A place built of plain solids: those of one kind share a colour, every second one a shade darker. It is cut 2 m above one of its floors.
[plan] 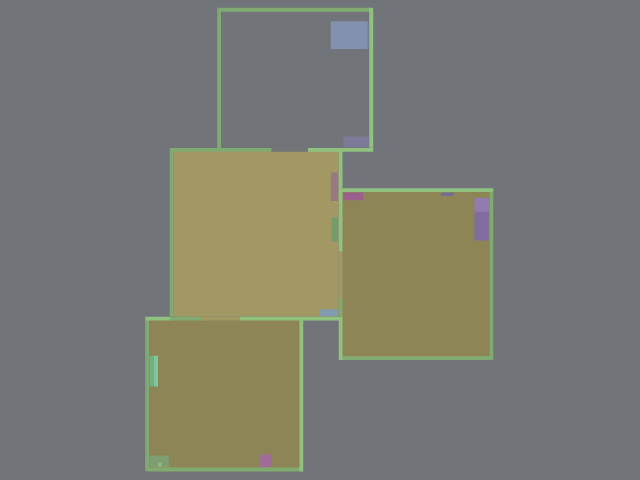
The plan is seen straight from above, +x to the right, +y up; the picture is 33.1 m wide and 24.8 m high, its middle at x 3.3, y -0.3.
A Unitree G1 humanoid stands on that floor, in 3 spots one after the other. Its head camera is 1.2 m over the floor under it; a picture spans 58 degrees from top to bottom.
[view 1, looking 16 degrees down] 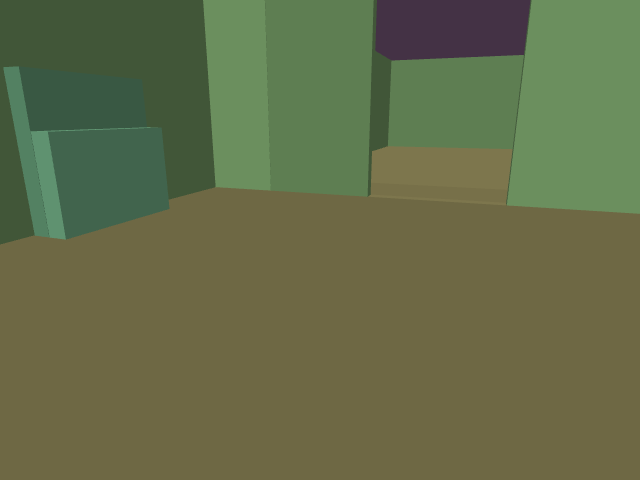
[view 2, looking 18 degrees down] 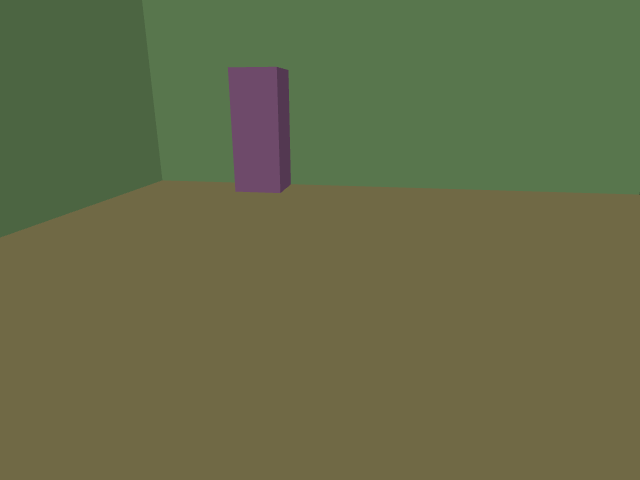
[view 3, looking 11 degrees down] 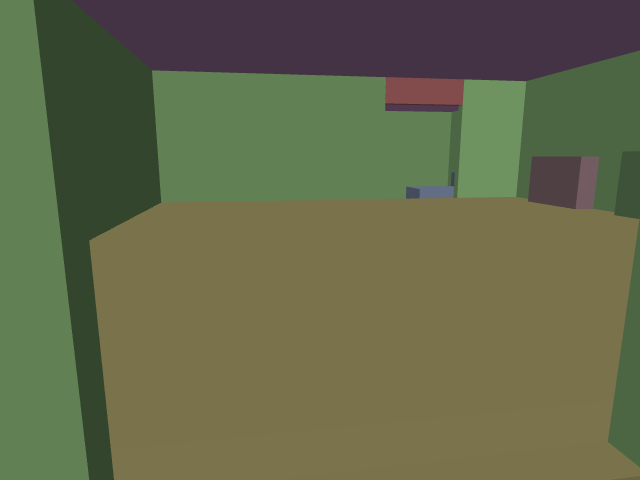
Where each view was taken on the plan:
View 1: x -1.24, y -10.92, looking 110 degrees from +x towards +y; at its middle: floor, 4.35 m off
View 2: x -1.24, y -5.82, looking -81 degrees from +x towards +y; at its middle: floor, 3.88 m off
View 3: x -2.30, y -5.70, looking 81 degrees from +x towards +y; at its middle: floor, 5.30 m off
